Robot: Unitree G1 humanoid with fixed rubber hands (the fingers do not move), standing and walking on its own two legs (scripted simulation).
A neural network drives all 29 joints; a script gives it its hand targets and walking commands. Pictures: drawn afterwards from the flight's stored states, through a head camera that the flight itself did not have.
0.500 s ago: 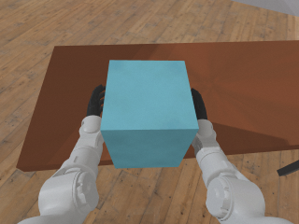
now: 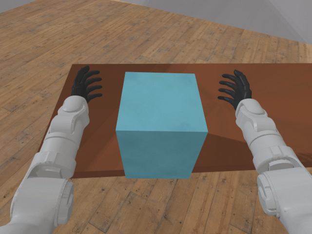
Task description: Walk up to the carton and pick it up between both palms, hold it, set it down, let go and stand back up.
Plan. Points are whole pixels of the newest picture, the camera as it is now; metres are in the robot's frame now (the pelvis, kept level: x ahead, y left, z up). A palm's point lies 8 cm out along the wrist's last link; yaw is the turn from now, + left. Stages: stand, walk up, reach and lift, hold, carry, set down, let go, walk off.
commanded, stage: set down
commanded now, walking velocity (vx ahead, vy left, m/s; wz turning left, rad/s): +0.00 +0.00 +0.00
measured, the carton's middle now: (158, 128) +0.43 +0.03 +0.02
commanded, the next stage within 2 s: none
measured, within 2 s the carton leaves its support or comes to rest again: neither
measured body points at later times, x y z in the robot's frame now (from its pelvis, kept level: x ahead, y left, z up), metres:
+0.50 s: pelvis -0.02 -0.02 +0.00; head +0.00 +0.01 +0.45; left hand +0.39 +0.23 +0.09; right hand +0.41 -0.15 +0.08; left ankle +0.02 +0.13 -0.73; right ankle +0.02 -0.13 -0.73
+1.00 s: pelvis +0.00 -0.01 +0.01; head +0.00 +0.01 +0.46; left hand +0.33 +0.22 +0.04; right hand +0.35 -0.16 +0.05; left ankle +0.02 +0.13 -0.73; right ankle +0.01 -0.13 -0.73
